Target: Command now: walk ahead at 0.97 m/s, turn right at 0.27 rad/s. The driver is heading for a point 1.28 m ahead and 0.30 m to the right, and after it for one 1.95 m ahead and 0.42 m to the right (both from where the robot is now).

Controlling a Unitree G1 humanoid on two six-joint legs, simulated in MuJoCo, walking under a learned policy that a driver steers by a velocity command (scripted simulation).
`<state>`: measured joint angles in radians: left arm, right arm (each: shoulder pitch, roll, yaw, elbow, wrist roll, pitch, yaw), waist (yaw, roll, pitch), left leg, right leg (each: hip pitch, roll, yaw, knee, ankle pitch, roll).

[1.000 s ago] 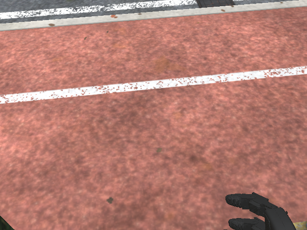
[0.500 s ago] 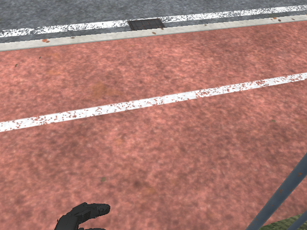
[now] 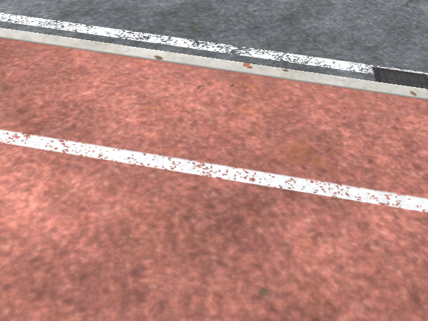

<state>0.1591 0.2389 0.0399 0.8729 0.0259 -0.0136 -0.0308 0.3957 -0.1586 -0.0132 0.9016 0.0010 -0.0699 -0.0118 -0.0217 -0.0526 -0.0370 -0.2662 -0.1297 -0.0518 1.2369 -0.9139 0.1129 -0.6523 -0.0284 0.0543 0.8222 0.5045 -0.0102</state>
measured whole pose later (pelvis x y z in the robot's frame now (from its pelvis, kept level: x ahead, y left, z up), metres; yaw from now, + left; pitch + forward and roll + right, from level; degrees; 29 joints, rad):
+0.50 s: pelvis +0.42 -0.05 -0.29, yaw -19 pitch +3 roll -1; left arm 0.60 0.13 0.02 1.10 0.01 -0.05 0.02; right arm 0.04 -0.12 -0.02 0.84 -0.02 -0.11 0.00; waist 0.16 0.01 -0.07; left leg -0.27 0.00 -0.06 0.35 -0.11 -0.02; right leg -0.23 0.19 0.13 1.72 -0.78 -0.19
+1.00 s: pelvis +0.82 -0.25 -0.31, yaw -28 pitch +0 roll -1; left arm 0.32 0.20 0.02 0.94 0.03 -0.10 0.00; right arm 0.33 -0.20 -0.05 0.92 -0.01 -0.04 0.03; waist -0.02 0.01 0.01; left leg -0.63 0.08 -0.04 1.34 -0.26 0.12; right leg -0.09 0.05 -0.16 0.44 -0.33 -0.07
